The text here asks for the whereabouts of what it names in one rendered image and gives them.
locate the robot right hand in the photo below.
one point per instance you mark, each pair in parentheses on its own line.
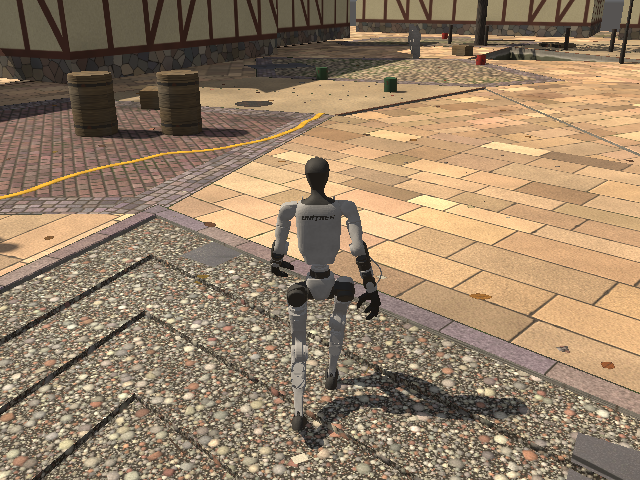
(374,305)

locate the robot left forearm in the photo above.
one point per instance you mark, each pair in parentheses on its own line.
(276,259)

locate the robot right forearm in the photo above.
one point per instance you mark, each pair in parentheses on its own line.
(366,271)

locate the left robot upper arm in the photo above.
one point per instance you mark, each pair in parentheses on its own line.
(287,212)

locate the right robot upper arm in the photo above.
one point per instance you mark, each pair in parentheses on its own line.
(349,210)

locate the left robot thigh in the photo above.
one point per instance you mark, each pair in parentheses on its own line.
(297,309)

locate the robot left hand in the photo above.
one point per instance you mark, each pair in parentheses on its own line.
(284,264)

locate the humanoid robot head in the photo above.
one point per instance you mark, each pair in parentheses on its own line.
(317,173)

